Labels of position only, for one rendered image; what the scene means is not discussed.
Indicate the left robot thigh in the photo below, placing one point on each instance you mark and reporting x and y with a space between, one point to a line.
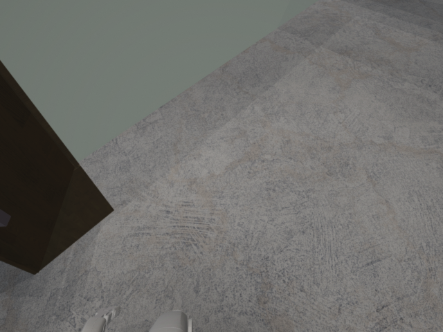
173 321

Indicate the cupboard door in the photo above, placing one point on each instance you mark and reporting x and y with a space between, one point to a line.
34 178

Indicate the robot left hand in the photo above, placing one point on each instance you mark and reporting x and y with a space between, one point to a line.
102 318

